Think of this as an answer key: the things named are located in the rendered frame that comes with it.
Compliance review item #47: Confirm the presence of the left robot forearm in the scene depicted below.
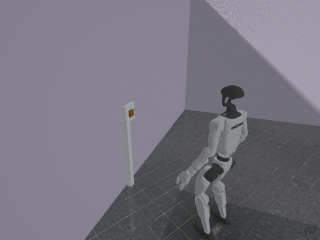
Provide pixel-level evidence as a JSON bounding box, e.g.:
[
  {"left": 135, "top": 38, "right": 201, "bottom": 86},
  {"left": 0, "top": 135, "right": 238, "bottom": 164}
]
[{"left": 186, "top": 147, "right": 211, "bottom": 177}]

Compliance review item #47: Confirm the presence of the panel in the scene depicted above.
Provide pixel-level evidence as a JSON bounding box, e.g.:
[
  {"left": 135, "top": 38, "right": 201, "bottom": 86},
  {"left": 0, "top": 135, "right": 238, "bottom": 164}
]
[{"left": 121, "top": 102, "right": 135, "bottom": 187}]

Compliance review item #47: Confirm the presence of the robot right upper arm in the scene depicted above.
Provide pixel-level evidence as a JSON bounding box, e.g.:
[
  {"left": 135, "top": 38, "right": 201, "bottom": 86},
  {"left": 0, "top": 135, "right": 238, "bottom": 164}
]
[{"left": 237, "top": 110, "right": 248, "bottom": 139}]

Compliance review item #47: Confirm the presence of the right robot forearm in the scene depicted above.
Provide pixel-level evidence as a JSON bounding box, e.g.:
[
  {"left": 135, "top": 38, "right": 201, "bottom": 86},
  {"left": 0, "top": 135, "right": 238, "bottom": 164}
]
[{"left": 237, "top": 137, "right": 246, "bottom": 147}]

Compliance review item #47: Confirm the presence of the button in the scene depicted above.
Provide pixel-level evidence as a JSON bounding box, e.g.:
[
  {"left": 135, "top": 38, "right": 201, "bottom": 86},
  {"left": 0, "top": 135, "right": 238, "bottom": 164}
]
[{"left": 128, "top": 109, "right": 134, "bottom": 118}]

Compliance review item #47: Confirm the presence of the humanoid robot torso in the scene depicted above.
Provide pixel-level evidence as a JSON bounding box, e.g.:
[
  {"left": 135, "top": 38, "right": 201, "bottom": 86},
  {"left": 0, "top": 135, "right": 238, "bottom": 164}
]
[{"left": 212, "top": 109, "right": 244, "bottom": 175}]

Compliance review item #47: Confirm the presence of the robot left hand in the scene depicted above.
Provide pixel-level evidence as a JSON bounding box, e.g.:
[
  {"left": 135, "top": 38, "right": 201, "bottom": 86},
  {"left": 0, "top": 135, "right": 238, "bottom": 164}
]
[{"left": 175, "top": 171, "right": 191, "bottom": 191}]

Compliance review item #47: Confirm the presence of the robot left upper arm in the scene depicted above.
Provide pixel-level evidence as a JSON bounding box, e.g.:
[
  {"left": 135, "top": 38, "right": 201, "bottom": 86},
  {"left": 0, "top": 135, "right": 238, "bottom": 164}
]
[{"left": 206, "top": 117, "right": 225, "bottom": 158}]

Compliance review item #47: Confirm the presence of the robot right thigh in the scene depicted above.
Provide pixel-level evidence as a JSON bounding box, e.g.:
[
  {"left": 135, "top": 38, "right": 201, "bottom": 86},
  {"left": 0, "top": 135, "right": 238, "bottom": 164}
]
[{"left": 212, "top": 159, "right": 236, "bottom": 194}]

